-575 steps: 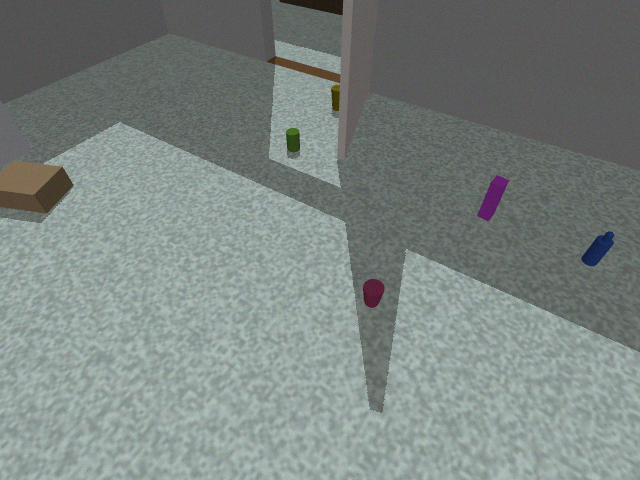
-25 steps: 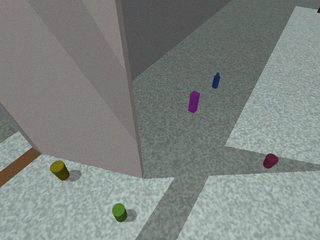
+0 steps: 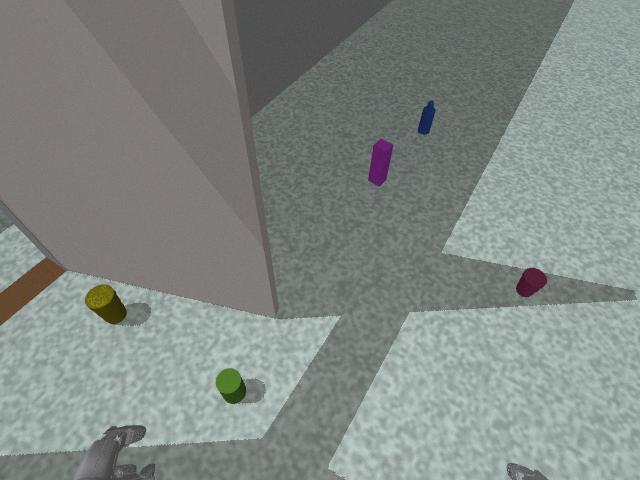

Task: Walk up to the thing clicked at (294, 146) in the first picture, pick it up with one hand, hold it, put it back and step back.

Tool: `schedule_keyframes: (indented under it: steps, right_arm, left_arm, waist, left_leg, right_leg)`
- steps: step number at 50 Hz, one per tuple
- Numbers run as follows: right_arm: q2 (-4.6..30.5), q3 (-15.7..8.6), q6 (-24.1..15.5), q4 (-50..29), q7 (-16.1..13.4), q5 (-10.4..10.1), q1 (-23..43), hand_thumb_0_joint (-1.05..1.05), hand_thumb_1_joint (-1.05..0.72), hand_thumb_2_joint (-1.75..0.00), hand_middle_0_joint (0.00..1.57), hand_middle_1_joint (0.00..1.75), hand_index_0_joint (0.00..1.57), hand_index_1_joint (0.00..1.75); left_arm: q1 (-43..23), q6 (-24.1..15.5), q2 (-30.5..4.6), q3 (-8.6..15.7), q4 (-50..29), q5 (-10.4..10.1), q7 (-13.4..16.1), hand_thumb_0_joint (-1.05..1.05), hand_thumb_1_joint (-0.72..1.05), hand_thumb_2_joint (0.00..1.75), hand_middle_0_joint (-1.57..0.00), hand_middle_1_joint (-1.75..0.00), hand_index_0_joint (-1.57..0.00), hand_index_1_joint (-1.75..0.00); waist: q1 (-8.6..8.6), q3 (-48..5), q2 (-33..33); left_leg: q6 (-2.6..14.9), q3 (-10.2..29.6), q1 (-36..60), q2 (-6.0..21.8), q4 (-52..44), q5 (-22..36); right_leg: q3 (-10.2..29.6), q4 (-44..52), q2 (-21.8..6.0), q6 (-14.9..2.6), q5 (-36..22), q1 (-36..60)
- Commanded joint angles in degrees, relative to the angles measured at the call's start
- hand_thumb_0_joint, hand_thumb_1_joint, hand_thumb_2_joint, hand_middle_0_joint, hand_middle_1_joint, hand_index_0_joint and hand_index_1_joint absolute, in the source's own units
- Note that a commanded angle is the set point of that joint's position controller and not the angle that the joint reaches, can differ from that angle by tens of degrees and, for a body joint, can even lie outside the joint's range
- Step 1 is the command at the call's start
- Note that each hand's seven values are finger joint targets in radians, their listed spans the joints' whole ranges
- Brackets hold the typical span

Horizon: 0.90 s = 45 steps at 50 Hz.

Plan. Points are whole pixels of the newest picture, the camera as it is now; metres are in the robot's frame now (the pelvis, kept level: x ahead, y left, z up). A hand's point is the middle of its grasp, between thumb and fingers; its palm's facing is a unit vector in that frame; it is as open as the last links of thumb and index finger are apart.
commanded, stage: rise first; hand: left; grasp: from above
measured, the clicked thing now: (231, 386) +0.45 +0.26 -0.71
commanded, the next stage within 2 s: none
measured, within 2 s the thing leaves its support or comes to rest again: neither
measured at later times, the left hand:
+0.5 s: hand out of the picture +0.15 +0.27 -0.20, palm faces -0.14 -0.88 -0.45, open 14.0 cm
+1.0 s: hand out of the picture +0.16 +0.29 -0.29, palm faces -0.33 -0.74 -0.59, open 14.1 cm
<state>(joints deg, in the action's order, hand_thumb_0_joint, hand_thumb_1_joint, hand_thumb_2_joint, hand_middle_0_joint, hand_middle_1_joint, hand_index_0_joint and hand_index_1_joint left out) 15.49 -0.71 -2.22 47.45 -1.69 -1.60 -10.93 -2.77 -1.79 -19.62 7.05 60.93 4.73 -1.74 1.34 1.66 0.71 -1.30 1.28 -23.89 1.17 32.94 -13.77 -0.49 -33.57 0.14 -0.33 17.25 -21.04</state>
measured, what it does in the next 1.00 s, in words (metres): lowers itself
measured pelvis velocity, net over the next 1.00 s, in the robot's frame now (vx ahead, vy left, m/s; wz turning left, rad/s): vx -0.02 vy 0.01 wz -0.02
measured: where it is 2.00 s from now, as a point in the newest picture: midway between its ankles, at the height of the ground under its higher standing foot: outside the picture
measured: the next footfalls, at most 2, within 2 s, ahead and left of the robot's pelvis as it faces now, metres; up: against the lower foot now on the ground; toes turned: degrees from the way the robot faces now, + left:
none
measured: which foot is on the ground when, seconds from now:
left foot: down 0.00-1.00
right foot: down 0.00-1.00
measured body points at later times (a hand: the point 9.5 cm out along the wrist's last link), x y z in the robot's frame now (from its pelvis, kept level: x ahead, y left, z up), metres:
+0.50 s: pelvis +0.01 +0.01 -0.06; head +0.10 +0.03 +0.38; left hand +0.16 +0.31 -0.17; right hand +0.17 -0.24 -0.15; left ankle +0.03 +0.13 -0.73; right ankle +0.00 -0.12 -0.73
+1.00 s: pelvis -0.02 +0.01 -0.14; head +0.12 +0.03 +0.28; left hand +0.17 +0.32 -0.25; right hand +0.17 -0.24 -0.23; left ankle +0.03 +0.13 -0.73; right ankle +0.00 -0.12 -0.73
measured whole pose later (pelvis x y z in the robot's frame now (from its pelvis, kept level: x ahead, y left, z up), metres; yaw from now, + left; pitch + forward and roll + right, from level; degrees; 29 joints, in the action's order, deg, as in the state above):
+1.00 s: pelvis -0.02 +0.01 -0.14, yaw -1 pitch +25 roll -2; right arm 14.5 -1.4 -11.0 31.0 -0.2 0.1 -9.0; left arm 8.3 6.0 -22.3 7.1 29.8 24.0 2.0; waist 1.5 -9.0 -0.1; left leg -0.7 2.8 -73.9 1.2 82.9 -33.7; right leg -1.3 -82.0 0.6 0.5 37.2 -69.5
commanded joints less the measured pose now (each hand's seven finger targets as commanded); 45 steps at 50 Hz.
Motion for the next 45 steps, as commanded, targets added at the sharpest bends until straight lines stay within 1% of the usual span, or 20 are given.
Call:
schedule_keyframes:
  steps: [1, 2, 4, 7, 10, 11, 13, 17, 20, 22, 23, 25, 28, 30, 33, 37, 38, 41, 44, 45]
  right_arm:
    - [8.99, -4.14, -2.07, -9.96, -0.14, 0.53, -2.09, 0.00, -0.93, -0.91, 0.20, 0.30, 0.20, 0.30]
    - [8.71, -3.99, -2.07, -11.42, 0.00, 0.35, -1.35, 0.00, -0.94, -0.91, 0.20, 0.30, 0.20, 0.30]
    - [8.97, -4.01, -2.39, -13.84, 0.12, 0.07, -0.08, 0.00, -0.93, -0.91, 0.20, 0.30, 0.20, 0.30]
    - [8.34, -4.01, -3.07, -15.94, 0.37, -0.05, 0.12, 0.00, -0.93, -0.91, 0.20, 0.30, 0.20, 0.30]
    - [8.15, -4.23, -4.47, -17.17, 0.24, 0.11, -1.15, 0.00, -0.92, -0.91, 0.20, 0.30, 0.20, 0.30]
    - [7.96, -4.53, -4.96, -17.57, 0.05, 0.25, -1.71, 0.00, -0.91, -0.90, 0.20, 0.30, 0.20, 0.30]
    - [7.43, -4.48, -5.90, -18.28, -0.13, 0.48, -1.78, 0.00, -0.92, -0.91, 0.20, 0.30, 0.20, 0.30]
    - [7.09, -4.71, -7.09, -19.53, -0.79, 0.86, -1.91, 0.00, -0.90, -0.90, 0.20, 0.30, 0.20, 0.30]
    - [6.96, -4.66, -7.56, -20.47, -1.13, 0.96, -2.02, 0.00, -0.92, -0.91, 0.20, 0.30, 0.20, 0.30]
    - [6.82, -4.51, -7.81, -20.64, -1.26, 0.94, -2.04, 0.00, -0.93, -0.91, 0.20, 0.30, 0.20, 0.30]
    - [7.06, -4.66, -7.96, -20.77, -1.34, 1.00, -2.17, 0.00, -0.92, -0.91, 0.20, 0.30, 0.20, 0.30]
    - [6.88, -4.44, -8.22, -21.35, -1.31, 1.07, -1.60, 0.00, -0.93, -0.91, 0.20, 0.30, 0.20, 0.30]
    - [6.75, -4.32, -8.59, -22.09, -1.22, 1.13, -1.75, 0.00, -0.92, -0.91, 0.20, 0.30, 0.20, 0.30]
    - [6.57, -4.21, -8.81, -22.57, -1.02, 1.20, -1.58, 0.00, -0.92, -0.90, 0.20, 0.30, 0.20, 0.30]
    - [6.56, -4.36, -9.08, -23.44, -0.54, 1.34, -1.54, 0.00, -0.90, -0.90, 0.20, 0.30, 0.20, 0.30]
    - [6.55, -4.42, -9.34, -24.28, -0.07, 1.24, -0.66, 0.00, -0.90, -0.90, 0.20, 0.30, 0.20, 0.30]
    - [6.80, -4.64, -9.31, -24.33, 0.19, 1.24, -1.16, 0.00, -0.89, -0.90, 0.20, 0.30, 0.20, 0.30]
    - [6.80, -4.34, -9.49, -24.44, 0.52, 1.05, -0.20, 0.00, -0.90, -0.90, 0.20, 0.30, 0.20, 0.30]
    - [7.08, -4.25, -10.20, -23.37, 0.61, 1.03, 0.88, 0.00, -0.92, -0.90, 0.20, 0.30, 0.20, 0.30]
    - [7.42, -4.28, -10.59, -22.76, 0.65, 1.16, 1.42, 0.00, -0.92, -0.90, 0.20, 0.30, 0.20, 0.30]
  left_arm:
    - [4.25, 1.60, -12.17, 5.33, -8.12, 3.31, 1.00, 0.00, -0.12, 0.94, -0.03, -1.13, -0.07, -1.08]
    - [5.49, 3.02, -10.02, 3.94, -8.73, 3.88, 1.38, 0.00, -0.20, 0.94, -0.04, -1.14, -0.08, -1.10]
    - [3.36, 5.43, -9.41, 3.43, -11.07, 4.37, 2.22, 0.00, -0.34, 0.95, -0.05, -1.12, -0.08, -1.09]
    - [4.39, 7.94, -9.37, 3.38, -14.64, 4.79, 2.67, 0.00, -0.54, 0.96, -0.08, -1.10, -0.09, -1.08]
    - [3.06, 8.18, -9.39, 3.82, -20.24, 5.32, 2.96, 0.00, -0.56, 0.96, -0.08, -1.09, -0.09, -1.08]
    - [4.93, 8.07, -9.85, 4.87, -21.59, 5.66, 3.10, 0.00, -0.55, 0.96, -0.08, -1.09, -0.09, -1.08]
    - [4.95, 7.46, -10.03, 4.92, -26.18, 6.17, 3.17, 0.00, -0.56, 0.96, -0.08, -1.09, -0.09, -1.08]
    - [10.44, 7.53, -10.39, 5.40, -32.51, 7.67, 3.48, 0.00, -0.55, 0.97, -0.07, -1.09, -0.07, -1.08]
    - [13.13, 9.08, -9.99, 5.00, -36.35, 8.40, 3.62, 0.00, -0.55, 0.96, -0.07, -1.10, -0.08, -1.09]
    - [15.39, 10.23, -8.46, 3.84, -37.74, 8.31, 3.47, 0.00, -0.56, 0.96, -0.08, -1.10, -0.09, -1.09]
    - [15.96, 10.70, -9.53, 4.80, -39.01, 8.58, 3.59, 0.00, -0.56, 0.96, -0.07, -1.09, -0.08, -1.08]
    - [17.70, 11.65, -8.69, 4.06, -40.27, 8.88, 3.53, 0.00, -0.56, 0.95, -0.08, -1.10, -0.09, -1.08]
    - [18.79, 12.43, -8.14, 3.42, -40.87, 9.80, 3.55, 0.00, -0.54, 0.94, -0.07, -1.09, -0.09, -1.08]
    - [20.46, 12.78, -8.06, 3.51, -42.14, 10.02, 3.56, 0.00, -0.54, 0.93, -0.07, -1.09, -0.09, -1.07]
    - [21.61, 12.79, -8.53, 4.11, -44.49, 10.91, 4.03, 0.00, -0.53, 0.93, -0.07, -1.08, -0.08, -1.07]
    - [23.48, 12.77, -7.68, 3.27, -46.59, 11.74, 3.84, 0.00, -0.52, 0.93, -0.06, -1.09, -0.08, -1.07]
    - [24.21, 12.89, -8.22, 3.91, -47.36, 11.87, 3.81, 0.00, -0.52, 0.93, -0.06, -1.09, -0.07, -1.08]
    - [19.99, 12.47, -9.40, 3.95, -47.81, 13.18, 4.21, 0.00, -0.54, 0.94, -0.06, -1.09, -0.07, -1.07]
    - [12.65, 9.90, -10.72, 3.55, -42.45, 16.65, 4.56, 0.00, -0.55, 0.93, -0.07, -1.09, -0.08, -1.08]
    - [9.00, 8.49, -12.32, 4.09, -40.70, 17.83, 4.66, 0.00, -0.55, 0.93, -0.07, -1.10, -0.09, -1.08]
  waist:
    - [-3.44, -16.67, -4.71]
    - [-3.19, -14.97, -4.63]
    - [-1.83, -12.46, -2.93]
    - [-1.35, -11.81, -0.98]
    - [-0.29, -13.27, -1.07]
    - [-0.39, -15.24, -1.15]
    - [0.10, -16.52, -2.11]
    - [-0.16, -20.00, -4.32]
    - [0.28, -21.24, -5.04]
    - [0.70, -21.50, -4.32]
    - [0.32, -22.25, -4.97]
    - [0.31, -21.48, -4.90]
    - [0.97, -22.40, -4.34]
    - [0.36, -23.01, -5.30]
    - [-0.24, -23.58, -5.51]
    - [-0.07, -24.57, -6.64]
    - [-0.60, -25.53, -6.36]
    - [0.19, -24.10, -6.09]
    - [1.70, -22.44, -3.78]
    - [1.95, -21.85, -4.04]
  left_leg:
    - [1.46, -2.84, 2.61, -2.88, 1.65, 7.22]
    - [1.37, -2.79, 1.72, -2.66, 1.45, 5.98]
    - [1.35, -2.16, -1.14, -2.04, 2.82, 3.01]
    - [1.65, -1.77, -5.50, -1.75, 6.00, -0.75]
    - [1.85, -1.54, -8.04, -1.40, 9.84, -2.66]
    - [1.94, -1.70, -8.46, -1.41, 11.72, -0.71]
    - [1.89, -1.43, -9.33, -1.08, 13.88, -0.61]
    - [1.79, -1.27, -9.93, -0.66, 17.34, 1.37]
    - [2.02, -1.33, -10.70, -0.74, 19.38, 1.87]
    - [2.22, -1.13, -11.33, -0.60, 20.86, 3.13]
    - [2.13, -1.03, -11.61, -0.46, 21.63, 4.72]
    - [2.02, -0.34, -13.06, -0.13, 22.34, 4.15]
    - [2.13, -0.16, -14.57, -0.05, 24.59, 6.46]
    - [2.05, 0.23, -15.26, 0.02, 26.03, 8.35]
    - [1.91, 0.41, -17.04, 0.02, 27.46, 7.66]
    - [1.65, 1.65, -18.41, 0.33, 28.75, 5.85]
    - [1.64, 1.46, -18.81, 0.20, 29.63, 6.93]
    - [1.83, 1.55, -23.14, -0.06, 31.45, 1.45]
    - [2.30, 1.24, -30.53, -0.30, 36.22, -5.09]
    - [2.35, 1.16, -33.70, -0.36, 38.18, -7.87]
  right_leg:
    - [-0.10, 0.00, 0.32, -0.98, -8.83, 0.80]
    - [-0.18, 0.00, 0.46, -1.06, -7.35, -0.68]
    - [-0.82, -0.96, 0.99, -0.95, -4.09, -3.95]
    - [-1.05, -3.57, 1.16, -0.88, 0.09, -8.28]
    - [-0.92, -7.45, 1.19, -0.68, 1.67, -12.57]
    - [-0.80, -9.19, 1.14, -0.55, -0.36, -12.90]
    - [-0.63, -11.94, 1.10, -0.53, -0.46, -15.28]
    - [-0.40, -15.74, 1.05, -0.63, -2.09, -17.89]
    - [-0.19, -16.68, 0.99, -0.44, -3.03, -18.72]
    - [-0.25, -17.64, 1.09, -0.30, -4.03, -19.71]
    - [-0.46, -18.38, 1.16, -0.32, -5.06, -20.08]
    - [-1.01, -19.67, 1.25, -0.55, -3.44, -21.92]
    - [-1.30, -21.91, 1.33, -0.55, -5.20, -23.11]
    - [-1.49, -23.64, 1.40, -0.66, -5.44, -24.72]
    - [-1.76, -25.62, 1.42, -0.78, -4.51, -26.35]
    - [-2.01, -28.50, 1.76, -1.00, -1.72, -30.48]
    - [-2.10, -29.16, 1.70, -1.00, -2.68, -30.33]
    - [-1.89, -30.80, 1.70, -1.07, 0.29, -33.43]
    - [-1.56, -34.81, 1.74, -1.02, 4.42, -39.87]
    - [-1.25, -36.53, 1.58, -1.00, 6.52, -42.87]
